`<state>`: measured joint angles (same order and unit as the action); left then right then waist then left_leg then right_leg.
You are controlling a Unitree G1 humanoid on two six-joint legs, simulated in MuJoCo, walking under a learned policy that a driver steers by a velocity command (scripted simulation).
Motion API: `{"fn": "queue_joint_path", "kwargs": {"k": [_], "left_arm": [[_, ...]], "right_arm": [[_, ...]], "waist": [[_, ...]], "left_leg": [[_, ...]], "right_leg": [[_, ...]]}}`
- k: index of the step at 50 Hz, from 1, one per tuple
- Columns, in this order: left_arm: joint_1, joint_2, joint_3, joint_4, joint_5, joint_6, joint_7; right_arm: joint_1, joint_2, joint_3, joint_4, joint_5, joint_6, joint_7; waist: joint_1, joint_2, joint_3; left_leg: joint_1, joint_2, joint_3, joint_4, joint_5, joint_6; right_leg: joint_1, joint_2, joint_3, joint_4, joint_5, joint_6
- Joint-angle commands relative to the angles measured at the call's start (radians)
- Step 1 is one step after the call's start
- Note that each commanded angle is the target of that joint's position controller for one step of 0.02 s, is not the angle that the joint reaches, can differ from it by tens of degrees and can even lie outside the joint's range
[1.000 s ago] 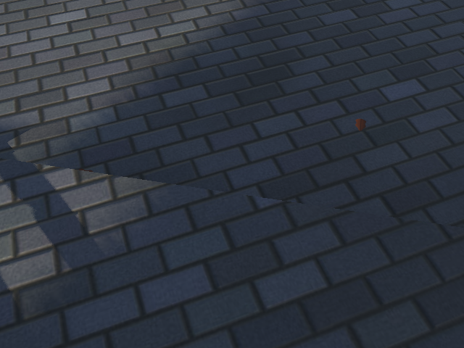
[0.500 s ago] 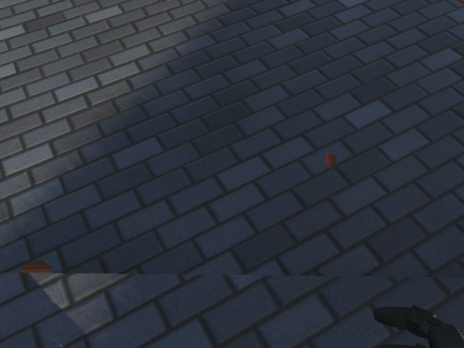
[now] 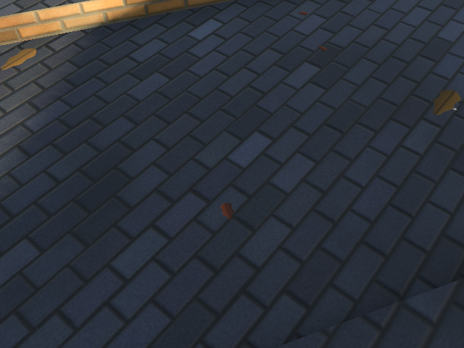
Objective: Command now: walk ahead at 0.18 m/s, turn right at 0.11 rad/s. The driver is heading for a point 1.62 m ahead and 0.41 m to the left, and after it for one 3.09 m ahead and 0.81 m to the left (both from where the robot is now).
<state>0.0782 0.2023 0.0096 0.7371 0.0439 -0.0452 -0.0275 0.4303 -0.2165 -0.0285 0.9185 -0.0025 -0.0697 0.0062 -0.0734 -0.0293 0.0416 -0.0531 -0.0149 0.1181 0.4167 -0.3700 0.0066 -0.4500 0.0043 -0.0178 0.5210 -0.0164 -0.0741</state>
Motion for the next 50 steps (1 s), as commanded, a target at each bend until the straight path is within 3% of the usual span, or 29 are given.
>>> {"fn": "queue_joint_path", "kwargs": {"k": [1,2,3,4,5,6,9,13,16,18,19,20,21,24,30,50], "left_arm": [[0.34,0.194,0.05,0.038,0.03,-0.032,0.028],[0.345,0.212,0.057,0.043,-0.024,-0.018,0.033],[0.308,0.172,0.051,0.035,-0.06,-0.004,0.035],[0.233,0.131,0.036,0.031,-0.055,0.003,0.041],[0.179,0.094,0.022,0.029,-0.043,0.006,0.045],[0.144,0.077,0.016,0.032,-0.039,0.007,0.052],[0.135,0.07,0.012,0.054,-0.024,-0.003,0.052],[0.154,0.09,0.018,0.089,-0.023,0.007,0.049],[0.146,0.1,0.022,0.105,-0.032,0.032,0.051],[0.168,0.087,0.02,0.124,-0.036,0.042,0.056],[0.19,0.07,0.019,0.132,-0.043,0.046,0.056],[0.203,0.061,0.022,0.144,-0.053,0.049,0.05],[0.214,0.066,0.022,0.165,-0.044,0.049,0.047],[0.252,0.081,0.025,0.213,-0.035,0.041,0.045],[0.241,0.055,0.012,0.271,-0.039,0.035,0.053],[0.27,0.02,-0.01,0.399,-0.04,0.04,0.066]], "right_arm": [[0.052,-0.084,-0.011,-0.083,0.008,0.0,-0.016],[0.177,-0.043,-0.001,-0.056,0.034,0.023,-0.018],[0.122,-0.108,-0.018,-0.042,0.013,0.049,-0.024],[0.035,-0.104,-0.017,-0.065,0.002,0.057,-0.02],[-0.014,-0.089,-0.014,-0.07,-0.006,0.061,-0.019],[-0.023,-0.079,-0.012,-0.067,-0.013,0.07,-0.017],[0.03,-0.047,-0.006,-0.024,-0.016,0.098,-0.018],[-0.047,-0.045,0.001,-0.023,-0.015,0.121,-0.032],[-0.05,-0.041,0.006,-0.005,-0.015,0.119,-0.035],[-0.041,-0.055,0.011,0.004,-0.028,0.101,-0.037],[-0.055,-0.089,0.009,-0.003,-0.032,0.087,-0.038],[-0.101,-0.09,0.01,0.009,-0.014,0.079,-0.036],[-0.127,-0.062,0.019,0.01,-0.009,0.066,-0.033],[-0.138,-0.068,0.018,0.026,-0.001,0.05,-0.036],[-0.09,-0.047,0.022,0.071,-0.004,0.058,-0.036],[-0.046,0.0,0.044,0.171,-0.003,0.058,-0.043]], "waist": [[0.137,-0.109,-0.264],[0.107,-0.228,-0.406],[0.115,-0.107,-0.349],[0.099,-0.086,-0.221],[0.078,-0.054,-0.139],[0.051,-0.055,-0.101],[0.017,-0.046,-0.124],[0.045,-0.088,-0.093],[0.035,-0.068,-0.051],[0.033,-0.01,-0.008],[0.056,0.045,0.016],[0.094,0.148,0.066],[0.103,0.153,0.052],[0.108,0.106,0.011],[0.079,0.036,0.014],[0.079,0.038,0.028]], "left_leg": [[-0.255,0.082,-0.012,0.448,0.171,0.034],[-0.337,-0.015,-0.08,0.663,-0.302,0.023],[-0.376,0.008,-0.147,0.708,-0.293,0.019],[-0.423,0.022,-0.144,0.708,-0.256,0.016],[-0.418,0.047,-0.151,0.654,-0.189,0.011],[-0.365,0.065,-0.153,0.596,-0.135,0.0],[-0.214,0.046,-0.125,0.488,-0.065,-0.01],[-0.173,0.035,-0.108,0.298,-0.025,-0.006],[-0.093,0.024,-0.088,0.138,0.071,0.014],[-0.03,0.074,-0.151,-0.011,0.135,0.037],[-0.081,0.149,-0.249,-0.084,0.062,0.054],[-0.268,0.162,-0.287,-0.134,-0.043,0.066],[-0.34,0.161,-0.295,-0.183,-0.078,0.055],[-0.296,0.125,-0.249,-0.169,0.02,0.033],[-0.205,0.111,-0.221,-0.125,0.098,0.05],[-0.174,0.104,-0.209,-0.112,0.175,0.048]], "right_leg": [[0.578,-0.293,0.261,-0.009,0.683,-0.095],[0.652,-0.439,0.454,-0.027,0.864,-0.26],[0.559,-0.386,0.41,-0.084,0.656,-0.26],[0.457,-0.339,0.354,-0.149,0.488,-0.234],[0.364,-0.294,0.302,-0.202,0.397,-0.199],[0.278,-0.256,0.243,-0.237,0.378,-0.17],[0.179,-0.203,0.153,-0.257,0.348,-0.138],[0.137,-0.179,0.17,-0.302,-0.082,-0.123],[0.059,-0.171,0.208,-0.32,-0.393,-0.093],[-0.008,-0.146,0.219,-0.308,-0.486,-0.022],[0.004,-0.104,0.19,-0.271,-0.438,0.014],[0.133,-0.034,0.108,-0.238,-0.295,0.027],[0.26,-0.037,0.101,-0.195,-0.193,0.029],[0.326,-0.06,0.117,-0.182,-0.133,0.02],[0.265,-0.07,0.125,-0.211,-0.145,0.023],[0.284,-0.08,0.12,-0.194,-0.082,0.023]]}}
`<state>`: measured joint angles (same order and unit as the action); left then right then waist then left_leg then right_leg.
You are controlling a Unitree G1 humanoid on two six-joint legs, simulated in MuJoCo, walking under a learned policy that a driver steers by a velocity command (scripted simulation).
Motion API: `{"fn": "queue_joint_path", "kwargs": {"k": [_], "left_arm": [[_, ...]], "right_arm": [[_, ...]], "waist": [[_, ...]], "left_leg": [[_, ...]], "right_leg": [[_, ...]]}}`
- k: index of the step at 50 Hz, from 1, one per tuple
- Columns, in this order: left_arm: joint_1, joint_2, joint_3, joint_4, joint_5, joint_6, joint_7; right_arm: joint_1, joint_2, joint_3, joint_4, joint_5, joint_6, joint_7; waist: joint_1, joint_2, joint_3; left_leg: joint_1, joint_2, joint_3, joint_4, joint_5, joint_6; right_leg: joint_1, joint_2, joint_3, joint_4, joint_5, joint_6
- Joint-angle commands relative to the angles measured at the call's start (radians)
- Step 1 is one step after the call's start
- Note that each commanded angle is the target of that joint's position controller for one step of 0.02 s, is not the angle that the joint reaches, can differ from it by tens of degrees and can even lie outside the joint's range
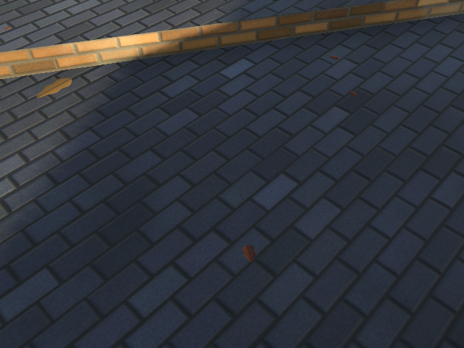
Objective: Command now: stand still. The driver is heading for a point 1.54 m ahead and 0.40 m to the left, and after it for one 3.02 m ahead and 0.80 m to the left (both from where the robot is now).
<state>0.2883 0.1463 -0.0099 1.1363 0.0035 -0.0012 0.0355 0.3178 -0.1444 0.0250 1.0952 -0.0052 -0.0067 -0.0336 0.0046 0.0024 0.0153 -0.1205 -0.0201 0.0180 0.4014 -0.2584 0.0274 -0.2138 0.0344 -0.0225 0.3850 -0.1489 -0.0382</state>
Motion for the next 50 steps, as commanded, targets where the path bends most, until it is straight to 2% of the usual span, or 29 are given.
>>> {"fn": "queue_joint_path", "kwargs": {"k": [1,20,50], "left_arm": [[0.06,0.075,0.009,0.003,0.0,-0.004,0.003],[0.069,0.051,0.0,0.046,-0.002,-0.005,0.007],[0.099,0.034,-0.004,0.061,-0.002,-0.006,0.009]], "right_arm": [[0.07,-0.07,-0.009,-0.002,0.0,-0.005,-0.003],[0.109,-0.042,-0.002,0.039,-0.001,-0.007,-0.008],[0.139,-0.022,-0.001,0.058,-0.001,-0.013,-0.01]], "waist": [[0.0,0.006,0.055],[-0.001,0.003,0.066],[-0.002,0.004,0.073]], "left_leg": [[-0.106,0.109,-0.109,-0.097,0.064,0.027],[-0.095,0.107,-0.108,-0.097,0.075,0.029],[-0.076,0.106,-0.108,-0.096,0.115,0.031]], "right_leg": [[0.049,-0.11,0.124,-0.058,0.052,-0.012],[0.044,-0.112,0.12,-0.053,0.055,-0.01],[0.041,-0.115,0.113,-0.036,0.079,-0.006]]}}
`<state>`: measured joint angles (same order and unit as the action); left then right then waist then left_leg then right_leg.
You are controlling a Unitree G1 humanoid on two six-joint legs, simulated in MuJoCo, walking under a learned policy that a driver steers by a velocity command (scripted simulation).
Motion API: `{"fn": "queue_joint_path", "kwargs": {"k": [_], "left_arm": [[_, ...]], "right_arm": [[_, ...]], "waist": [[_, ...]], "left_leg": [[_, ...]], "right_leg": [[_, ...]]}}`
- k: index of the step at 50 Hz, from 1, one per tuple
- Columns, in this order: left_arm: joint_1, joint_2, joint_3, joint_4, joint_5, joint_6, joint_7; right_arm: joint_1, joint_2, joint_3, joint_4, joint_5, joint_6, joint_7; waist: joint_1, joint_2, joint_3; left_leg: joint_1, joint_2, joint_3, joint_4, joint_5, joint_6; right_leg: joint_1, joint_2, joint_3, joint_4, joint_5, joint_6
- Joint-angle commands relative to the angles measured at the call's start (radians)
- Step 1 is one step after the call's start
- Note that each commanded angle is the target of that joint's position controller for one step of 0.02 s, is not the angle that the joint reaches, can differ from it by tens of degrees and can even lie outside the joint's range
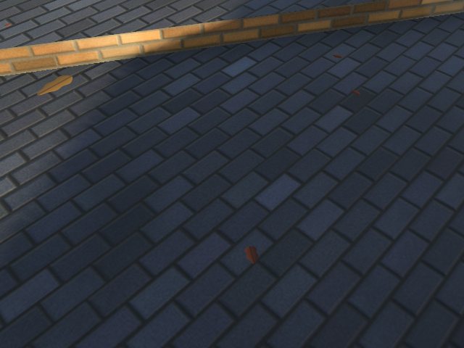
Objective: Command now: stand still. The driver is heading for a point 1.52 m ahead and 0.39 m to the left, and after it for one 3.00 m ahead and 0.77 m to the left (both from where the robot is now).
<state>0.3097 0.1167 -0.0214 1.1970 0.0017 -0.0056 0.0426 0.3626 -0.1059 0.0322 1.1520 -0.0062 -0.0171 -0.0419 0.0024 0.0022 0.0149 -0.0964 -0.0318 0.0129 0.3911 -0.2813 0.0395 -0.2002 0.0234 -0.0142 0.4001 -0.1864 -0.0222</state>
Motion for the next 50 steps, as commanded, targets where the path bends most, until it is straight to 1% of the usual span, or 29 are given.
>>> {"fn": "queue_joint_path", "kwargs": {"k": [1,10,11,13,14,16,18,20,23,25,26,27,28,29,30,31,32,34,36,37,39,40,42,43,44,46,47,48,50], "left_arm": [[0.078,0.063,0.007,0.0,0.0,-0.002,0.002],[0.084,0.062,0.008,-0.004,-0.001,-0.005,0.004],[0.09,0.058,0.007,-0.002,0.0,-0.005,0.003],[0.082,0.072,0.015,-0.016,0.004,-0.001,0.001],[0.07,0.075,0.02,-0.03,0.01,0.001,-0.004],[0.006,0.058,0.02,-0.08,0.029,-0.002,-0.016],[-0.043,0.058,0.023,-0.125,0.036,-0.021,-0.025],[-0.068,0.081,0.034,-0.161,0.03,-0.042,-0.035],[-0.054,0.09,0.047,-0.194,0.01,-0.063,-0.048],[0.099,0.089,0.061,-0.152,0.003,-0.068,-0.052],[0.233,0.123,0.078,-0.114,0.011,-0.075,-0.049],[0.363,0.238,0.111,-0.1,0.018,-0.078,-0.041],[0.416,0.235,0.115,-0.078,0.017,-0.063,-0.039],[0.285,0.183,0.099,-0.12,0.021,-0.056,-0.036],[0.186,0.172,0.096,-0.153,0.018,-0.059,-0.035],[0.141,0.158,0.091,-0.168,0.017,-0.067,-0.031],[0.12,0.135,0.082,-0.174,0.011,-0.076,-0.026],[0.151,0.116,0.075,-0.165,0.007,-0.089,-0.021],[0.189,0.134,0.074,-0.156,0.004,-0.092,-0.013],[0.208,0.144,0.079,-0.15,0.01,-0.089,-0.01],[0.212,0.137,0.076,-0.157,0.017,-0.084,-0.004],[0.253,0.146,0.077,-0.151,0.032,-0.095,0.001],[0.267,0.122,0.067,-0.158,0.029,-0.1,0.004],[0.29,0.102,0.063,-0.142,0.034,-0.119,0.004],[0.315,0.095,0.062,-0.135,0.035,-0.128,0.005],[0.317,0.107,0.065,-0.134,0.032,-0.144,0.014],[0.276,0.13,0.073,-0.146,0.043,-0.156,0.019],[0.243,0.115,0.067,-0.158,0.031,-0.158,0.026],[0.22,0.102,0.063,-0.162,0.007,-0.157,0.043]], "right_arm": [[0.095,-0.06,-0.008,0.001,0.0,-0.003,-0.002],[0.104,-0.054,-0.008,0.008,0.0,-0.003,-0.005],[0.115,-0.052,-0.008,0.012,-0.001,-0.003,-0.004],[0.135,-0.09,-0.026,0.014,-0.004,0.004,-0.003],[0.15,-0.114,-0.038,0.013,-0.006,0.01,-0.001],[0.202,-0.14,-0.057,0.018,-0.008,0.019,0.0],[0.213,-0.14,-0.067,0.017,-0.016,0.012,0.001],[0.218,-0.15,-0.076,0.014,-0.023,-0.004,0.005],[0.172,-0.157,-0.084,-0.008,-0.014,-0.024,0.007],[0.123,-0.15,-0.082,-0.026,-0.005,-0.032,0.014],[0.094,-0.128,-0.072,-0.049,-0.006,-0.044,0.019],[0.068,-0.055,-0.052,-0.096,0.004,-0.053,0.03],[0.046,-0.125,-0.07,-0.115,-0.017,-0.051,0.033],[0.036,-0.131,-0.075,-0.114,-0.025,-0.048,0.039],[0.05,-0.099,-0.07,-0.11,-0.014,-0.047,0.044],[0.055,-0.082,-0.07,-0.108,-0.008,-0.045,0.045],[0.052,-0.087,-0.074,-0.113,-0.01,-0.038,0.046],[0.038,-0.098,-0.087,-0.127,-0.013,-0.018,0.051],[-0.017,-0.113,-0.099,-0.158,-0.008,0.005,0.064],[-0.054,-0.108,-0.099,-0.179,-0.019,0.018,0.068],[-0.11,-0.103,-0.1,-0.214,-0.018,0.029,0.079],[-0.119,-0.111,-0.108,-0.214,-0.036,0.032,0.085],[-0.177,-0.119,-0.113,-0.243,-0.042,0.033,0.091],[-0.27,-0.117,-0.117,-0.275,-0.033,0.019,0.089],[-0.325,-0.117,-0.116,-0.296,-0.037,0.012,0.089],[-0.371,-0.122,-0.115,-0.325,-0.048,0.0,0.088],[-0.376,-0.143,-0.118,-0.339,-0.04,-0.005,0.083],[-0.385,-0.126,-0.109,-0.333,-0.039,-0.017,0.096],[-0.347,-0.102,-0.099,-0.315,-0.034,-0.019,0.126]], "waist": [[0.0,0.005,0.074],[0.002,0.008,0.076],[-0.001,0.009,0.056],[-0.01,0.042,0.072],[-0.022,0.081,0.102],[-0.054,0.136,0.198],[-0.063,0.13,0.242],[-0.059,0.103,0.227],[-0.02,0.092,0.193],[0.062,0.058,0.156],[0.118,-0.032,0.111],[0.172,-0.29,0.059],[0.163,-0.254,0.053],[0.09,-0.09,0.107],[0.047,-0.034,0.126],[0.019,-0.023,0.129],[0.004,-0.036,0.127],[-0.009,-0.052,0.098],[-0.009,-0.07,0.088],[0.001,-0.088,0.08],[-0.006,-0.081,0.097],[0.002,-0.098,0.072],[-0.001,-0.077,0.086],[0.017,-0.093,0.131],[0.034,-0.092,0.162],[0.031,-0.086,0.186],[0.012,-0.056,0.186],[0.019,-0.001,0.152],[0.015,0.005,0.117]], "left_leg": [[-0.099,0.118,-0.103,-0.086,0.14,0.02],[-0.09,0.118,-0.103,-0.087,0.16,0.02],[-0.08,0.111,-0.103,-0.099,0.09,0.023],[-0.086,0.098,-0.126,-0.112,-0.159,0.054],[-0.093,0.121,-0.181,-0.139,-0.325,0.083],[-0.085,0.241,-0.335,-0.237,-0.522,0.15],[-0.09,0.315,-0.409,-0.263,-0.463,0.2],[-0.022,0.332,-0.405,-0.247,-0.339,0.218],[-0.036,0.289,-0.306,-0.208,-0.19,0.188],[-0.212,0.209,-0.222,-0.096,-0.131,0.148],[-0.346,0.138,-0.147,0.039,-0.058,0.106],[-0.512,-0.01,0.025,0.383,-0.131,0.046],[-0.577,-0.013,0.007,0.622,-0.231,0.056],[-0.562,0.05,-0.061,0.699,-0.144,0.068],[-0.518,0.08,-0.086,0.694,-0.065,0.068],[-0.486,0.099,-0.09,0.676,-0.017,0.064],[-0.478,0.11,-0.08,0.653,0.012,0.057],[-0.483,0.1,-0.059,0.619,0.076,0.049],[-0.536,0.084,-0.029,0.583,0.116,0.05],[-0.548,0.072,0.002,0.617,0.129,0.047],[-0.577,0.073,0.015,0.586,0.17,0.042],[-0.609,0.074,0.037,0.686,0.258,0.063],[-0.649,0.07,0.047,0.695,0.296,0.079],[-0.768,0.069,0.032,0.622,0.338,0.084],[-0.808,0.067,0.038,0.575,0.354,0.088],[-0.81,0.065,0.061,0.485,0.405,0.087],[-0.747,0.07,0.066,0.34,0.536,0.066],[-0.596,0.06,0.099,0.194,0.708,0.057],[-0.326,0.034,0.137,0.091,0.944,0.055]], "right_leg": [[0.027,-0.105,0.105,-0.051,0.118,-0.022],[0.028,-0.106,0.102,-0.052,0.124,-0.024],[0.035,-0.096,0.096,-0.053,0.068,-0.025],[-0.015,-0.041,0.051,0.017,-0.135,-0.037],[-0.087,-0.009,0.02,0.08,-0.245,-0.042],[-0.264,0.011,-0.043,0.222,-0.271,-0.042],[-0.34,-0.041,-0.044,0.321,-0.229,-0.047],[-0.405,-0.069,-0.026,0.365,-0.243,-0.052],[-0.277,-0.061,-0.041,0.229,-0.175,-0.05],[0.037,-0.002,-0.085,0.096,-0.114,-0.044],[0.259,-0.052,0.004,0.024,-0.114,-0.049],[0.396,-0.286,0.356,-0.166,-0.365,-0.126],[0.367,-0.412,0.559,-0.243,-0.389,-0.176],[0.253,-0.398,0.466,-0.243,-0.342,-0.16],[0.175,-0.373,0.372,-0.259,-0.225,-0.15],[0.146,-0.347,0.277,-0.273,-0.114,-0.132],[0.147,-0.316,0.189,-0.276,0.001,-0.113],[0.192,-0.281,0.071,-0.247,0.219,-0.083],[0.25,-0.268,-0.005,-0.221,0.432,-0.064],[0.255,-0.268,-0.044,-0.195,0.54,-0.063],[0.233,-0.267,-0.096,-0.169,0.625,-0.067],[0.268,-0.286,-0.117,-0.087,0.701,-0.09],[0.247,-0.291,-0.15,-0.026,0.77,-0.086],[0.308,-0.259,-0.138,-0.038,0.567,-0.074],[0.327,-0.265,-0.133,-0.028,0.535,-0.075],[0.32,-0.267,-0.149,-0.001,0.563,-0.071],[0.271,-0.236,-0.19,0.024,0.423,-0.055],[0.196,-0.213,-0.227,0.052,0.299,-0.048],[0.038,-0.206,-0.264,0.143,0.171,-0.029]]}}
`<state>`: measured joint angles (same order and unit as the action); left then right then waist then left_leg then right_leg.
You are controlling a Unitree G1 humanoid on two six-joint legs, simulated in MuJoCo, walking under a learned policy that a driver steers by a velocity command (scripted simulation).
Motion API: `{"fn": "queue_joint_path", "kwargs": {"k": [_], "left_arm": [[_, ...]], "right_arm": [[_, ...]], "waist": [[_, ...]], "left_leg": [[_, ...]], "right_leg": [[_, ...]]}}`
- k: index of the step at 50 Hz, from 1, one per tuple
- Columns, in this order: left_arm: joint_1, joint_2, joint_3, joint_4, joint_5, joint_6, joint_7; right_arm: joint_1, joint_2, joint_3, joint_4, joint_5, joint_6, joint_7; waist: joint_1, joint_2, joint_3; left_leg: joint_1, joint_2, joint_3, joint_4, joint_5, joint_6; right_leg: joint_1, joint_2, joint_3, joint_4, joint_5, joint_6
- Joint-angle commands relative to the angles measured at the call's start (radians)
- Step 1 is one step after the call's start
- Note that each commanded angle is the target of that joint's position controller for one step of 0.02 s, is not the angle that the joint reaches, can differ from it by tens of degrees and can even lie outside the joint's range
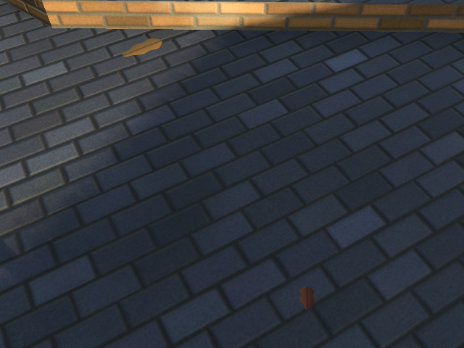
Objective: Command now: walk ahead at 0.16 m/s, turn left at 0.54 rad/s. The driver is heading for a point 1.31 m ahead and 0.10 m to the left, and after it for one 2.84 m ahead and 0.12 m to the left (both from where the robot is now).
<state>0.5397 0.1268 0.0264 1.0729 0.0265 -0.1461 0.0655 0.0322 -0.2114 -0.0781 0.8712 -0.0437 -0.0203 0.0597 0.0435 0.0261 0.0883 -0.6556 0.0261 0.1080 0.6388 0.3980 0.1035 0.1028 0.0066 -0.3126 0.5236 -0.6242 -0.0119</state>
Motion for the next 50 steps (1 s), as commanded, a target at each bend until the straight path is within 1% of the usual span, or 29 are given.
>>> {"fn": "queue_joint_path", "kwargs": {"k": [1,2,4,5,6,7,8,9,10,11,12,13,14,15,17,20,23,25,27,29,33,36,37,38,39,40,43,45,50], "left_arm": [[-0.015,0.105,0.019,-0.042,-0.02,-0.006,0.027],[-0.01,0.125,0.028,-0.046,-0.017,0.006,0.031],[0.019,0.141,0.037,-0.046,-0.006,0.035,0.034],[-0.021,0.161,0.046,-0.055,-0.031,0.042,0.018],[-0.063,0.113,0.04,-0.054,-0.046,0.061,0.008],[0.048,0.054,0.034,-0.119,-0.079,0.07,0.008],[-0.021,0.105,0.027,-0.184,-0.072,0.066,-0.002],[-0.133,0.134,0.03,-0.22,-0.035,0.079,-0.004],[-0.143,0.117,0.016,-0.234,0.001,0.097,-0.004],[-0.143,0.113,0.01,-0.24,0.028,0.118,-0.006],[-0.166,0.127,0.006,-0.243,0.059,0.145,-0.007],[-0.209,0.119,0.004,-0.254,0.052,0.172,0.001],[-0.25,0.129,0.007,-0.28,0.028,0.179,0.002],[-0.282,0.109,0.001,-0.298,0.017,0.19,0.0],[-0.312,0.084,-0.008,-0.324,0.03,0.19,-0.011],[-0.369,0.076,-0.013,-0.366,0.032,0.198,-0.014],[-0.478,0.081,-0.013,-0.424,0.044,0.211,-0.015],[-0.515,0.086,-0.012,-0.456,0.039,0.215,-0.021],[-0.52,0.092,-0.01,-0.472,0.03,0.214,-0.029],[-0.49,0.1,-0.007,-0.458,0.012,0.212,-0.04],[-0.406,0.105,0.0,-0.424,-0.02,0.197,-0.058],[-0.274,0.087,-0.003,-0.37,-0.007,0.159,-0.058],[-0.201,0.104,0.0,-0.357,-0.003,0.138,-0.054],[-0.15,0.175,0.01,-0.353,0.009,0.123,-0.047],[-0.088,0.268,0.042,-0.319,0.016,0.126,-0.047],[-0.085,0.255,0.046,-0.303,0.007,0.125,-0.046],[-0.155,0.229,0.048,-0.304,-0.005,0.111,-0.054],[-0.173,0.206,0.05,-0.294,-0.011,0.098,-0.063],[-0.085,0.214,0.064,-0.254,-0.009,0.082,-0.074]], "right_arm": [[0.025,-0.011,0.009,-0.017,0.004,-0.007,0.033],[0.092,-0.032,0.003,0.01,-0.003,-0.001,0.03],[0.319,-0.1,-0.022,0.107,-0.018,-0.005,0.001],[0.441,-0.126,-0.04,0.144,-0.031,-0.014,-0.02],[0.47,-0.175,-0.054,0.166,-0.053,-0.02,-0.033],[0.472,-0.259,-0.051,0.13,-0.047,-0.024,-0.029],[0.491,-0.271,-0.052,0.094,0.001,-0.017,-0.03],[0.438,-0.229,-0.039,0.068,0.029,0.0,-0.046],[0.343,-0.229,-0.038,0.04,0.035,0.014,-0.072],[0.294,-0.203,-0.029,0.007,0.037,0.019,-0.098],[0.254,-0.159,-0.006,-0.021,0.04,0.012,-0.096],[0.236,-0.157,0.005,-0.024,0.023,0.007,-0.085],[0.238,-0.136,0.022,-0.008,0.01,-0.006,-0.079],[0.241,-0.157,0.019,-0.008,0.004,-0.014,-0.081],[0.254,-0.136,0.03,-0.002,0.013,-0.017,-0.094],[0.298,-0.129,0.037,-0.022,0.033,0.0,-0.111],[0.348,-0.119,0.037,-0.045,0.027,0.014,-0.122],[0.364,-0.118,0.035,-0.066,0.02,0.021,-0.127],[0.352,-0.116,0.032,-0.09,0.012,0.028,-0.127],[0.317,-0.119,0.027,-0.113,0.018,0.036,-0.12],[0.335,-0.135,0.019,-0.132,-0.002,0.053,-0.079],[0.379,-0.088,0.034,-0.106,0.003,0.04,-0.066],[0.386,-0.069,0.035,-0.104,0.008,0.028,-0.069],[0.36,0.007,0.05,-0.128,0.031,0.015,-0.068],[0.263,-0.049,0.033,-0.164,0.02,-0.002,-0.06],[0.172,-0.109,0.013,-0.185,-0.004,-0.012,-0.048],[0.232,-0.074,0.011,-0.143,-0.006,-0.014,-0.011],[0.228,-0.046,0.019,-0.127,-0.003,-0.016,0.001],[0.084,-0.03,0.034,-0.169,0.011,-0.021,-0.001]], "waist": [[-0.034,-0.039,0.029],[-0.048,-0.035,0.006],[-0.108,-0.041,-0.095],[-0.192,0.005,-0.154],[-0.232,0.135,-0.115],[-0.116,0.168,-0.25],[-0.177,0.032,-0.461],[-0.164,-0.103,-0.424],[-0.104,-0.105,-0.373],[-0.07,-0.102,-0.375],[-0.041,-0.14,-0.278],[-0.024,-0.122,-0.209],[0.004,-0.145,-0.152],[0.007,-0.113,-0.127],[-0.006,-0.028,-0.162],[-0.038,0.019,-0.2],[-0.098,0.051,-0.17],[-0.119,0.056,-0.149],[-0.123,0.066,-0.129],[-0.114,0.084,-0.107],[-0.13,0.124,-0.072],[-0.07,0.055,-0.049],[-0.047,0.024,-0.049],[-0.029,-0.145,-0.077],[0.014,-0.258,0.003],[0.023,-0.167,0.062],[-0.039,-0.183,-0.009],[-0.051,-0.188,-0.031],[0.003,-0.194,-0.026]], "left_leg": [[0.293,-0.038,0.046,-0.169,0.262,-0.014],[0.326,-0.055,0.055,-0.203,0.236,-0.015],[0.453,-0.049,0.053,-0.304,0.216,0.006],[0.664,-0.032,0.047,-0.396,0.29,0.02],[0.798,0.055,-0.033,-0.463,0.413,0.109],[1.216,0.294,-0.209,0.083,1.168,0.197],[1.312,0.426,-0.437,0.048,1.087,0.327],[1.138,0.409,-0.498,-0.089,0.753,0.347],[0.982,0.427,-0.569,-0.158,0.388,0.4],[0.843,0.456,-0.646,-0.235,0.117,0.415],[0.6,0.423,-0.604,-0.288,-0.027,0.381],[0.389,0.375,-0.57,-0.296,-0.026,0.355],[0.25,0.274,-0.461,-0.295,-0.073,0.287],[0.151,0.201,-0.4,-0.291,-0.07,0.24],[0.201,0.12,-0.365,-0.213,-0.104,0.178],[0.343,0.121,-0.42,-0.192,-0.275,0.129],[0.45,0.128,-0.496,-0.232,-0.564,0.099],[0.486,0.141,-0.535,-0.269,-0.697,0.098],[0.475,0.144,-0.545,-0.309,-0.783,0.096],[0.4,0.13,-0.5,-0.338,-0.818,0.082],[0.25,0.112,-0.462,-0.373,-0.876,0.098],[0.13,0.072,-0.46,-0.352,-1.111,0.05],[0.074,0.044,-0.438,-0.289,-1.059,0.019],[-0.022,-0.06,-0.282,-0.07,-0.982,-0.021],[-0.16,-0.129,-0.131,0.034,-0.929,-0.03],[-0.164,-0.072,-0.158,0.113,-0.848,-0.042],[-0.039,-0.063,-0.13,0.197,-0.699,-0.072],[0.067,-0.067,-0.096,0.168,-0.643,-0.077],[0.199,-0.057,-0.064,-0.026,-0.616,-0.068]], "right_leg": [[-0.273,-0.184,0.031,0.101,0.639,-0.035],[-0.229,-0.184,0.031,0.233,0.697,-0.032],[-0.13,-0.199,0.069,0.614,0.779,-0.037],[-0.222,-0.155,0.048,0.891,0.671,-0.029],[-0.44,-0.002,0.007,1.341,-0.126,-0.016],[-0.909,0.02,0.14,1.595,-0.427,0.0],[-1.044,-0.035,0.272,1.571,-0.271,0.0],[-1.051,-0.045,0.293,1.513,-0.121,0.006],[-1.094,-0.032,0.298,1.539,-0.061,0.017],[-1.102,-0.044,0.313,1.553,-0.068,0.027],[-1.01,-0.071,0.337,1.453,0.026,0.024],[-0.937,-0.053,0.32,1.44,0.064,0.021],[-0.907,-0.06,0.347,1.303,0.253,0.036],[-0.868,-0.036,0.314,1.217,0.333,0.045],[-0.906,-0.02,0.31,1.117,0.463,0.061],[-1.04,-0.025,0.342,1.072,0.495,0.067],[-1.139,-0.03,0.353,0.976,0.506,0.078],[-1.136,-0.038,0.372,0.875,0.508,0.087],[-1.048,-0.048,0.391,0.705,0.513,0.092],[-0.854,-0.056,0.386,0.46,0.513,0.087],[-0.493,0.016,0.298,0.207,0.322,0.022],[-0.224,0.028,0.271,-0.064,0.282,-0.021],[-0.122,-0.055,0.358,-0.101,0.249,-0.034],[-0.039,-0.247,0.642,-0.22,0.024,-0.086],[-0.106,-0.372,0.901,-0.349,-0.174,-0.177],[-0.147,-0.36,0.904,-0.367,-0.172,-0.196],[-0.222,-0.247,0.707,-0.361,0.029,-0.158],[-0.294,-0.183,0.59,-0.361,0.157,-0.143],[-0.317,-0.199,0.538,-0.337,0.258,-0.169]]}}
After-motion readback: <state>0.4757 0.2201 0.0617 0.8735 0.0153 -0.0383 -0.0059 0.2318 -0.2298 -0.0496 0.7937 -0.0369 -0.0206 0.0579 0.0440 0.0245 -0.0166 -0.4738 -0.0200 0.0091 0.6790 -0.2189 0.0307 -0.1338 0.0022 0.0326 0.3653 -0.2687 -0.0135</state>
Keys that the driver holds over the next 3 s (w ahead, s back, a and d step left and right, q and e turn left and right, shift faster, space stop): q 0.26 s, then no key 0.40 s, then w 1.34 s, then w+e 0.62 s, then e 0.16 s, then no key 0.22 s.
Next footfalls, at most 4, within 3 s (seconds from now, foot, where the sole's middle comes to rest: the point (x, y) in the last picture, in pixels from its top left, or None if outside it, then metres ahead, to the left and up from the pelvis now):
0.12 left None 0.24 0.06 -0.89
0.74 right None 0.29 -0.14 -0.89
1.10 left None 0.36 0.12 -0.89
1.58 right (245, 267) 0.73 0.03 -0.89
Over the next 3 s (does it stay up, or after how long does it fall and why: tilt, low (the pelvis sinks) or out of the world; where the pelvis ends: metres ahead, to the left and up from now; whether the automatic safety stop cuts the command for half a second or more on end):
stays up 1.22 0.16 -0.11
